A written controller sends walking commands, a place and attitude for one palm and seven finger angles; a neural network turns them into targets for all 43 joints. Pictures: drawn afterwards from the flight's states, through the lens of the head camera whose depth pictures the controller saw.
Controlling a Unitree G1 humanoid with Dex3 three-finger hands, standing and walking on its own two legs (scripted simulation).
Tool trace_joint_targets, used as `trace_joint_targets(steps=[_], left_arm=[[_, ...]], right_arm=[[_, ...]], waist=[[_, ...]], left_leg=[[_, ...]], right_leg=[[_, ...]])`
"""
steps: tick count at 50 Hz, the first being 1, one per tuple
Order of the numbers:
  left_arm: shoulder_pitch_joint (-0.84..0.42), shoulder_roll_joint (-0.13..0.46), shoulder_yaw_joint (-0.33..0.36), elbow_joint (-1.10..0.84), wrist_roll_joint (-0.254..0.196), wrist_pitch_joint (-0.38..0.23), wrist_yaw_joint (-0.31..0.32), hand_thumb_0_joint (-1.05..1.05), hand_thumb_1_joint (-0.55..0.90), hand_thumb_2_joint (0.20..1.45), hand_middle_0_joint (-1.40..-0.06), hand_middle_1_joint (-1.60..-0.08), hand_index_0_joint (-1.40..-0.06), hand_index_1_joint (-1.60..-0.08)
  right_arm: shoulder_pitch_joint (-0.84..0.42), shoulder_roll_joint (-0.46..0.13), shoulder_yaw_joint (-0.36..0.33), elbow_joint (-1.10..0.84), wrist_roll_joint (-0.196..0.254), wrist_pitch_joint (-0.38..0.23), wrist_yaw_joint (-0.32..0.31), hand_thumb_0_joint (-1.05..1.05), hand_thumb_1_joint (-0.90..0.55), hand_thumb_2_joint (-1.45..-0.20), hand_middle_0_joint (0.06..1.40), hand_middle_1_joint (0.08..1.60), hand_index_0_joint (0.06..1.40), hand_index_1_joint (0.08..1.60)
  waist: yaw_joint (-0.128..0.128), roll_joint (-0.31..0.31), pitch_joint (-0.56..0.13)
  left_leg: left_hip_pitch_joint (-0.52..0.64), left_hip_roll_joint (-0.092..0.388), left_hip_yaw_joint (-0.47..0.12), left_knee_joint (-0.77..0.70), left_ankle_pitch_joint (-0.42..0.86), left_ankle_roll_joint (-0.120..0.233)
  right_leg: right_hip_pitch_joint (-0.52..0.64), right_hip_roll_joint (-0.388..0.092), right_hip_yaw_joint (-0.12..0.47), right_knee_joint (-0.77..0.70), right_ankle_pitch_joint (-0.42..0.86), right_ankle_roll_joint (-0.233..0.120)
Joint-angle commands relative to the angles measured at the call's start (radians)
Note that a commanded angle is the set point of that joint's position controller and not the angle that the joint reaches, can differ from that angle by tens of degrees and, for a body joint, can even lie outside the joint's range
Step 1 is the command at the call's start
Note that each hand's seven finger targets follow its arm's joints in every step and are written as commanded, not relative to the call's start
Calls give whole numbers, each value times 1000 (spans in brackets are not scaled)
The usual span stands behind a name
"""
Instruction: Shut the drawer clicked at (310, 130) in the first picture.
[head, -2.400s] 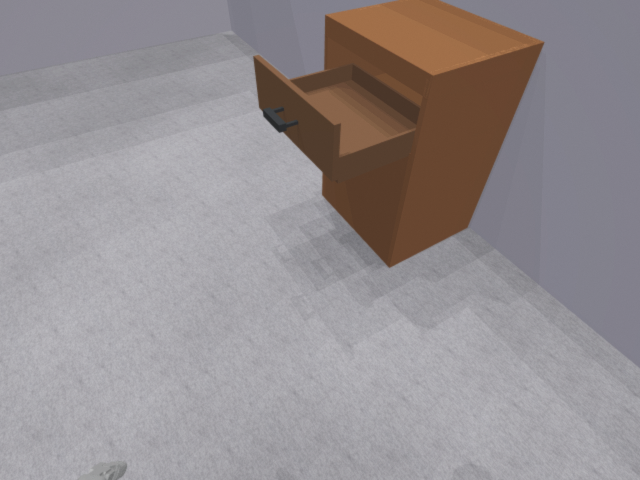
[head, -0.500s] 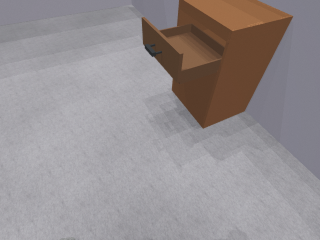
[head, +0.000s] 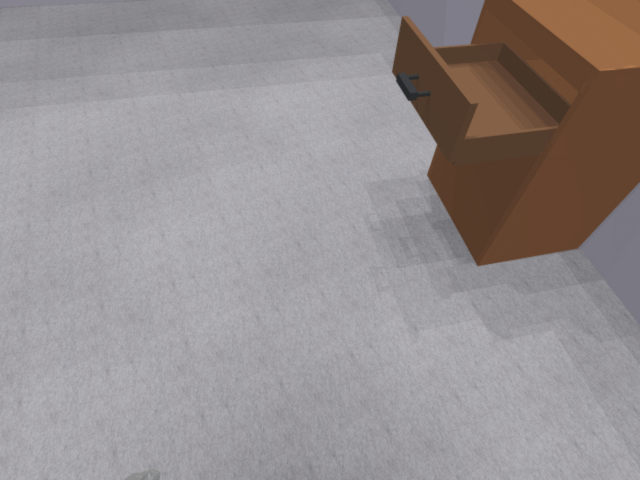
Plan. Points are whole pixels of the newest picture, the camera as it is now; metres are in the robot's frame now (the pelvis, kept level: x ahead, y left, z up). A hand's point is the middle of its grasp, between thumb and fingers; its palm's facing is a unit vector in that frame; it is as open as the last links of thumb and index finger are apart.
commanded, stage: walk around to get in front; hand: left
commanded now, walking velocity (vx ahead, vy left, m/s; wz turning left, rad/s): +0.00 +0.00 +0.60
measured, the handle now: (413, 85) +1.12 -0.26 -0.13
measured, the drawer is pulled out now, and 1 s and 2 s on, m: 0.29 0.29 0.29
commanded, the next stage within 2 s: none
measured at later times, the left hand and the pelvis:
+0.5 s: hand out of the picture -0.08 +0.21 -0.18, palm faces +0.37 -0.90 -0.24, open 7.4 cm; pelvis -0.01 +0.01 -0.01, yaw +20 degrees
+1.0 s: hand (105, 462) +0.17 +0.31 -0.16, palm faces +0.49 -0.84 -0.22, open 7.4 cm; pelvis +0.15 +0.07 -0.02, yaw +33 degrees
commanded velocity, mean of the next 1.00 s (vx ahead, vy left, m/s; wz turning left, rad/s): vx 0.24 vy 0.00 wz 0.51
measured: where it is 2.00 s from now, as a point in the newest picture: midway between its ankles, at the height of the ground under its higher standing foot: (208, 394)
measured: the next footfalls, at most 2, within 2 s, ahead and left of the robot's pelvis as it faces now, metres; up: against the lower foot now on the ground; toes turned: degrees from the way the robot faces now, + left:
right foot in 0.10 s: +0.02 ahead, -0.14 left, +0.00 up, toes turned +4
left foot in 0.50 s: -0.02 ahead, +0.13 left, +0.00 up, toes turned +25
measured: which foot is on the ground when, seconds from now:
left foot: down 0.00-0.08, up 0.10-0.48, down 0.50-0.98, up 1.00-1.00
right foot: up 0.00-0.08, down 0.10-0.50, up 0.52-0.96, down 0.98-1.00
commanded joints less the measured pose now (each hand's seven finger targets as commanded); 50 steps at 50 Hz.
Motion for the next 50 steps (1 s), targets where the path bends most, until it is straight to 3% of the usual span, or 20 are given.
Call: trace_joint_targets(steps=[1,3,4,5,7,9,14,20,23,24,25,26,28,32,44,46,47,48,49,50], left_arm=[[100,86,21,-67,-5,-33,15,0,900,900,-200,-300,-200,-300],[191,129,34,-56,0,-39,21,0,900,900,-200,-300,-200,-300],[192,218,51,-71,18,-48,27,0,900,900,-200,-300,-200,-300],[102,267,46,-110,21,-46,29,0,900,900,-200,-300,-200,-300],[-2,196,32,-131,12,-59,28,0,900,900,-200,-300,-200,-300],[-28,148,13,-130,15,-71,21,0,900,900,-200,-300,-200,-300],[131,185,20,-82,20,-71,20,0,900,900,-200,-300,-200,-300],[197,238,40,-32,29,-81,4,0,900,900,-200,-300,-200,-300],[180,247,45,-14,21,-81,-9,0,900,900,-200,-300,-200,-300],[161,226,42,-17,13,-77,-17,0,900,900,-200,-300,-200,-300],[116,150,29,-70,8,-76,-32,0,900,900,-200,-300,-200,-300],[-8,131,15,-135,20,-75,-37,0,900,900,-200,-300,-200,-300],[-67,135,26,-112,15,-76,-32,0,900,900,-200,-300,-200,-300],[60,121,21,-36,20,-71,-51,0,900,900,-200,-300,-200,-300],[-150,73,5,-111,6,-96,-53,0,900,900,-200,-300,-200,-300],[-56,83,12,-87,7,-105,-50,0,900,900,-200,-300,-200,-300],[86,104,21,-44,11,-114,-47,0,900,900,-200,-300,-200,-300],[257,169,39,7,20,-132,-38,0,900,900,-200,-300,-200,-300],[383,295,68,31,30,-137,-21,0,900,900,-200,-300,-200,-300],[351,291,62,24,10,-129,-14,0,900,900,-200,-300,-200,-300]], right_arm=[[-18,-226,-66,-86,-3,-5,-10,0,-900,-900,200,300,200,300],[-57,-197,-67,-108,7,2,-1,0,-900,-900,200,300,200,300],[-41,-133,-60,-124,15,6,4,0,-900,-900,200,300,200,300],[-29,-131,-61,-142,0,1,2,0,-900,-900,200,300,200,300],[-54,-158,-67,-121,-6,14,17,0,-900,-900,200,300,200,300],[-19,-143,-57,-98,-4,14,27,0,-900,-900,200,300,200,300],[-139,-128,-37,-127,4,17,27,0,-900,-900,200,300,200,300],[-237,-122,-13,-161,5,-11,48,0,-900,-900,200,300,200,300],[-136,-134,-10,-133,1,-34,40,0,-900,-900,200,300,200,300],[-24,-195,-27,-103,1,-44,33,0,-900,-900,200,300,200,300],[84,-330,-64,-82,-7,-49,24,0,-900,-900,200,300,200,300],[192,-379,-72,-48,-2,-51,14,0,-900,-900,200,300,200,300],[126,-286,-44,-47,2,-61,-7,0,-900,-900,200,300,200,300],[18,-208,-18,-70,8,-95,-11,0,-900,-900,200,300,200,300],[143,-188,-24,29,-1,-108,-18,0,-900,-900,200,300,200,300],[111,-192,-26,37,-2,-107,-23,0,-900,-900,200,300,200,300],[98,-193,-26,37,1,-107,-23,0,-900,-900,200,300,200,300],[105,-167,-25,35,10,-112,-16,0,-900,-900,200,300,200,300],[193,-82,-9,9,22,-120,-11,0,-900,-900,200,300,200,300],[150,-110,-16,-9,19,-113,-7,0,-900,-900,200,300,200,300]], waist=[[37,140,-125],[84,94,-121],[86,-161,-100],[66,-275,-43],[22,-190,18],[-5,-160,32],[72,-193,-10],[119,-239,-33],[63,-172,-73],[1,-44,-122],[-61,288,-146],[-109,250,-106],[-65,175,-7],[30,124,6],[-6,107,50],[48,96,23],[115,43,-46],[183,-67,-148],[194,-378,-317],[175,-262,-258]], left_leg=[[71,217,-350,-145,-36,95],[-106,135,-280,-71,-190,16],[-301,18,-109,198,-350,-59],[-347,-36,30,462,-405,-100],[-246,49,24,687,-312,-79],[-254,70,74,755,-229,-99],[-226,87,137,605,-293,-119],[-127,116,215,323,-366,-83],[123,75,278,33,-256,-60],[352,113,201,-81,-211,-28],[549,404,-231,-156,-230,81],[539,513,-383,-190,-137,170],[364,429,-301,-212,-194,154],[250,297,-103,-234,-14,117],[288,285,-103,-192,220,134],[224,284,-95,-103,312,117],[183,247,-69,57,359,89],[45,180,-19,318,259,41],[-198,0,80,674,-365,-18],[-257,62,48,841,-441,2]], right_leg=[[113,33,-9,-208,35,-18],[337,-18,10,-466,133,-45],[415,-268,278,-622,-62,-129],[270,-470,435,-665,-40,-221],[66,-358,275,-617,84,-207],[114,-276,98,-536,304,-186],[267,-304,25,-452,609,-203],[313,-366,14,-492,270,-184],[223,-327,-98,-353,257,-120],[75,-285,-172,-142,230,-62],[-256,-134,-232,175,-123,16],[-428,-110,-124,318,-204,14],[-414,-147,-27,379,-58,0],[-292,-133,-42,322,148,22],[-194,-75,-83,-114,230,7],[2,-42,-95,-197,224,-18],[199,-16,-109,-269,264,-31],[470,-114,-5,-328,252,-69],[708,-460,450,-458,191,-174],[599,-532,569,-568,56,-221]])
